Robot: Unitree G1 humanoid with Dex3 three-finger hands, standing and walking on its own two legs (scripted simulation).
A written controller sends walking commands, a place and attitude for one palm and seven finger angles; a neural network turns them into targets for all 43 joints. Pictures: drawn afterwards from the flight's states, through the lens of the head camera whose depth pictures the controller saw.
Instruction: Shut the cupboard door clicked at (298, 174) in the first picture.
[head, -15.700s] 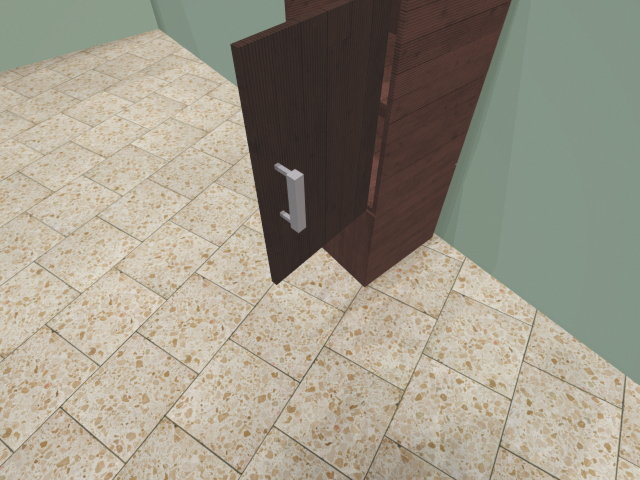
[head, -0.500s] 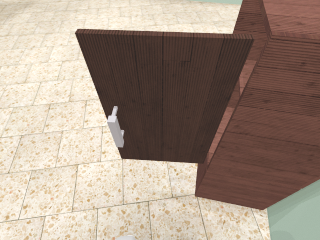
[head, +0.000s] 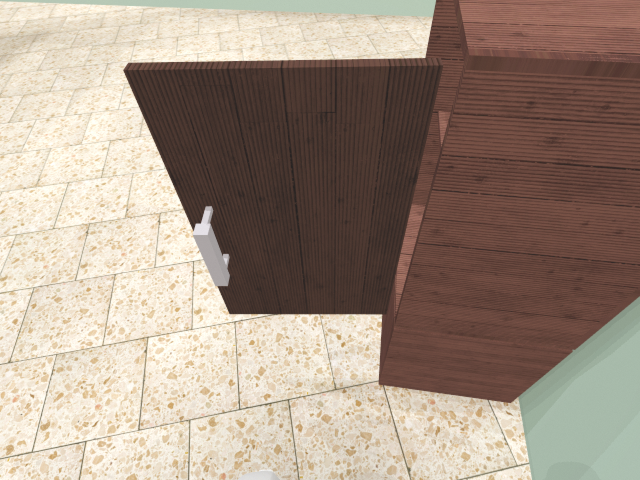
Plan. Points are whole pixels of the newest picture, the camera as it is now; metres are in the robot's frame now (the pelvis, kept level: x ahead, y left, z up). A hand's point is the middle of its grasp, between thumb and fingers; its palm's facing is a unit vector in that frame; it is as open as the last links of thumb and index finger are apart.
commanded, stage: come to a stop and stand still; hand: left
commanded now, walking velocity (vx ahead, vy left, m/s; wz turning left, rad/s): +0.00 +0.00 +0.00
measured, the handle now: (215, 247) +0.48 +0.20 -0.05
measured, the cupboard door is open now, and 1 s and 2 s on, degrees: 98 98 98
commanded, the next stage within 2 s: look again from close up in 0.18 s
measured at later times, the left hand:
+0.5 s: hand out of the picture -0.02 +0.18 -0.17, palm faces +0.01 -0.98 -0.20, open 7.3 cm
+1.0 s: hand out of the picture -0.03 +0.18 -0.17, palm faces +0.01 -0.99 -0.17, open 7.3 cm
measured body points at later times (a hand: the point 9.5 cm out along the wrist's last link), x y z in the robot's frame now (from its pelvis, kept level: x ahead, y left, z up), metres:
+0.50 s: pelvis -0.02 +0.00 +0.00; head -0.03 +0.00 +0.45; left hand -0.02 +0.23 -0.15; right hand +0.02 -0.23 -0.15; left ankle +0.00 +0.11 -0.73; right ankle -0.02 -0.13 -0.73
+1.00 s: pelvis -0.01 +0.01 +0.01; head +0.00 +0.02 +0.46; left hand -0.03 +0.23 -0.16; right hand -0.01 -0.21 -0.15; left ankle +0.00 +0.11 -0.73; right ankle -0.02 -0.13 -0.73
